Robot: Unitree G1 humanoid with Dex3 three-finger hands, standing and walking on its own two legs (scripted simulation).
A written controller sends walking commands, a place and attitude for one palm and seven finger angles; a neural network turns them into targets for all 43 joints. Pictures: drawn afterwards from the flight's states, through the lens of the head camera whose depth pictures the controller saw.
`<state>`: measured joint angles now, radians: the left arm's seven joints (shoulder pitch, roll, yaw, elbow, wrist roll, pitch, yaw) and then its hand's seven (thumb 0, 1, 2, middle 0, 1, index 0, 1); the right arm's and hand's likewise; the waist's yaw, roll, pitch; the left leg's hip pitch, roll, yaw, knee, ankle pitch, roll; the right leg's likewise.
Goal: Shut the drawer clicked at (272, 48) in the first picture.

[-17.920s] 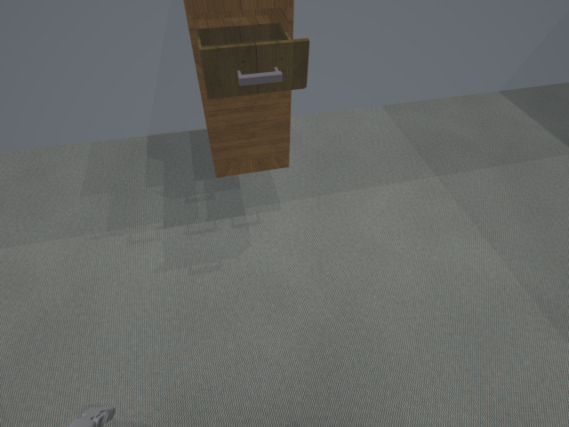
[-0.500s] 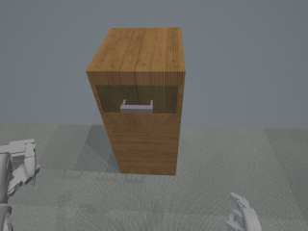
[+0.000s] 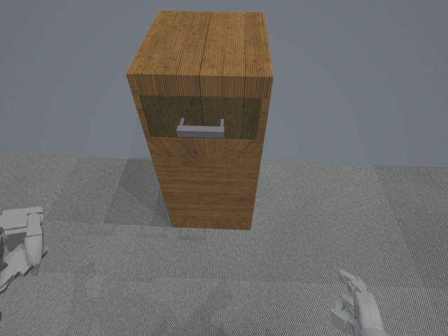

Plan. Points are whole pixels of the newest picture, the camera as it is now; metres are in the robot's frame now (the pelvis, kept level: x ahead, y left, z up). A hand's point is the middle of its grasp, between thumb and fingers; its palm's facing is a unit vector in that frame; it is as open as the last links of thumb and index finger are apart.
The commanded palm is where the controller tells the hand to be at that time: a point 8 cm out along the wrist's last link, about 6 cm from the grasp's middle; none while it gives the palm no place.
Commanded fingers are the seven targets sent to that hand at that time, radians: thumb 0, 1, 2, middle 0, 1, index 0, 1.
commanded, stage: step back with the hand held close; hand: left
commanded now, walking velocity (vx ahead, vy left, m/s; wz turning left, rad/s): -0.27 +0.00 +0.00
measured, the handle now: (201, 126) +0.68 +0.11 -0.06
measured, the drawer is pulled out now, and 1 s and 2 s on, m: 0.00 0.00 0.00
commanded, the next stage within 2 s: stop stepping back and stand still in 0.76 s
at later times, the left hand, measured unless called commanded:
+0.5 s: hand (2, 310) +0.13 +0.25 +0.15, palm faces +0.36 -0.81 -0.46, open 3.3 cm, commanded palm +0.05 +0.30 +0.18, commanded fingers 0.00 0.90 0.90 -1.40 -1.60 -1.40 -1.60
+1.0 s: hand out of the picture +0.01 +0.23 +0.18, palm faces +0.26 -0.84 -0.47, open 3.3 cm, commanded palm -0.05 +0.28 +0.18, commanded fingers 0.00 0.90 0.90 -1.40 -1.60 -1.40 -1.60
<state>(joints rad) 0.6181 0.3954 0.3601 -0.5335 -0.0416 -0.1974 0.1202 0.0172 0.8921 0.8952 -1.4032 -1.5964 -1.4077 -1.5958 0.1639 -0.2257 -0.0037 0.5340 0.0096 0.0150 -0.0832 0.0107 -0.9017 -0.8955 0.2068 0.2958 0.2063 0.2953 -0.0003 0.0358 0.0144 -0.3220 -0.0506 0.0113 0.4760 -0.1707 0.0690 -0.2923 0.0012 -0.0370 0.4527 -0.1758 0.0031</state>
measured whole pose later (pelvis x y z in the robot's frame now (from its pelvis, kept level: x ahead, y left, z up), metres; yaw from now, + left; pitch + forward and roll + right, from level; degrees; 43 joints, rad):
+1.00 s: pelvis -0.18 +0.00 -0.03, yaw +0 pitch -1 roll -5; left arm 0.60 0.51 0.45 -0.69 -0.08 -0.30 0.08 0.02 0.89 0.89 -1.41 -1.60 -1.41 -1.60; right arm 0.20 -0.17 0.01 0.61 -0.01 -0.07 -0.06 0.01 -0.90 -0.90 0.21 0.30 0.21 0.30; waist -0.05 -0.01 0.01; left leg -0.61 0.06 0.06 0.56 -0.08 0.01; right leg -0.02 0.04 -0.02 0.53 -0.51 0.01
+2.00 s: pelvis -0.23 +0.06 -0.01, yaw -2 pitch +0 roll +0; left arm 0.59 0.39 0.39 -0.48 -0.03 -0.19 0.14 0.01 0.89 0.90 -1.41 -1.60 -1.41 -1.60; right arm 0.23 -0.20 0.01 0.69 -0.01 -0.10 -0.04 0.01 -0.90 -0.90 0.21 0.30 0.21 0.30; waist 0.01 0.02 -0.01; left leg -0.41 0.03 0.06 0.74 -0.29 0.00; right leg -0.26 -0.02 -0.09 0.57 -0.30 -0.03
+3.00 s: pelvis -0.25 +0.06 +0.01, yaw +2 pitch -2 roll +0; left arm 0.22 0.17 0.03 1.14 0.01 0.00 0.02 0.01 0.91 0.90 -0.20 -0.30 -0.21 -0.30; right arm 0.31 -0.16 -0.01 1.14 -0.02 0.01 -0.03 0.00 -0.91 -0.90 0.20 0.30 0.20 0.29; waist -0.02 0.01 0.05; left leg -0.18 -0.02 0.04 0.40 -0.19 0.03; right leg -0.20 0.02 -0.03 0.38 -0.15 -0.03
